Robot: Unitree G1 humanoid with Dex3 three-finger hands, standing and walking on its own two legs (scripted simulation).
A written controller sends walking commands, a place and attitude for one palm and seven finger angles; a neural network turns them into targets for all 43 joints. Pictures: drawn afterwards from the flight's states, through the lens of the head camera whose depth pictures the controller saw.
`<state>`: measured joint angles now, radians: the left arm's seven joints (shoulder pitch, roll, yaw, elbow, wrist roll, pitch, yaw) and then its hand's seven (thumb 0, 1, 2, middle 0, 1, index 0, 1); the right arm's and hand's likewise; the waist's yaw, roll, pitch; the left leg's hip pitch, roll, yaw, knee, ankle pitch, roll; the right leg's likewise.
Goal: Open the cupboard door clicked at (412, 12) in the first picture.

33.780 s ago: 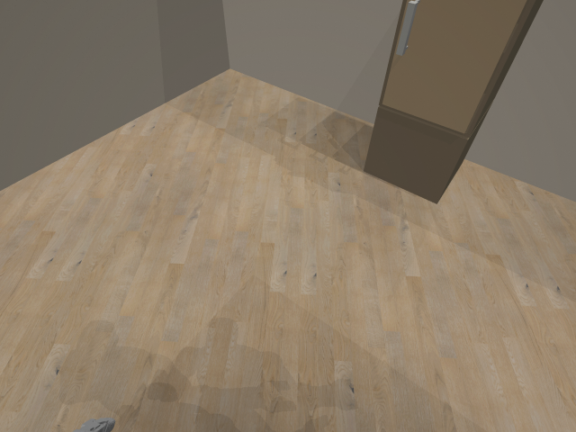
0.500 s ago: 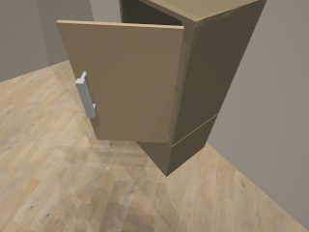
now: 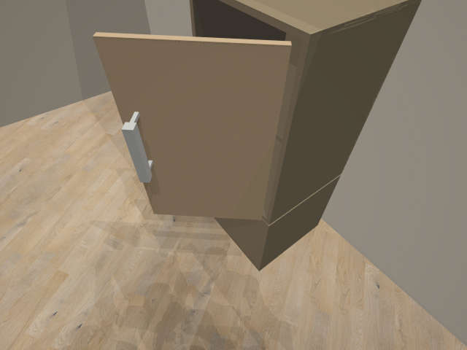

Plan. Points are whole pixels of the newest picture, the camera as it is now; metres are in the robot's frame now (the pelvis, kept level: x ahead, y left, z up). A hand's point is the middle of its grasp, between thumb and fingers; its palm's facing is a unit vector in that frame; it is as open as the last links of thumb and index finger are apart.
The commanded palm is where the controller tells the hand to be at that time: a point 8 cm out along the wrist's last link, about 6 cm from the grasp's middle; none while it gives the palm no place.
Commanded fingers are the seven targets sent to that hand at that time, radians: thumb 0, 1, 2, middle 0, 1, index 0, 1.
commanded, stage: come to a stop and stand still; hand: left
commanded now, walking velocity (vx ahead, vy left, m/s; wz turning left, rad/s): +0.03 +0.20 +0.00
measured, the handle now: (141, 148) +0.54 +0.27 +0.00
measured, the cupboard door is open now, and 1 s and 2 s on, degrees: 49 49 49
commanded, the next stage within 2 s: look again from close up in 1.36 s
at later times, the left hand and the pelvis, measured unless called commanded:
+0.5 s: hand out of the picture +0.04 +0.21 -0.17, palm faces +0.01 -0.99 -0.17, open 7.2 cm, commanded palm none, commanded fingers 0.00 0.90 0.90 -0.20 -0.30 -0.20 -0.30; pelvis +0.00 +0.04 +0.01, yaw +0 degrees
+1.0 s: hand out of the picture -0.03 +0.15 -0.17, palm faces +0.02 -0.98 -0.18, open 7.3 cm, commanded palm none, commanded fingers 0.00 0.90 0.90 -0.20 -0.30 -0.20 -0.30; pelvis -0.01 -0.01 +0.00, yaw +0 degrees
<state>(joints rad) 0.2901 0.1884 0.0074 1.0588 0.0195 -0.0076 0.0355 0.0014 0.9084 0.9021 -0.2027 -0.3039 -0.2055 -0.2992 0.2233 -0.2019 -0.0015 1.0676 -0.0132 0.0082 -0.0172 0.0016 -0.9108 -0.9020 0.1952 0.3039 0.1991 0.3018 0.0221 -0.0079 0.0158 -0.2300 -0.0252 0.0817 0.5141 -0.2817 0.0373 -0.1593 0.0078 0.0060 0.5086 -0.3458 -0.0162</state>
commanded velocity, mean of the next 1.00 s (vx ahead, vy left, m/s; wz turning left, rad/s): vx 0.01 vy -0.02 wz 0.00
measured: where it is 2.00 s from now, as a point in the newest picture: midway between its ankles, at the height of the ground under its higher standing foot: outside the picture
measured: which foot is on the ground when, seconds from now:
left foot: down 0.00-1.00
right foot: down 0.00-0.14, up 0.16-0.56, down 0.58-1.00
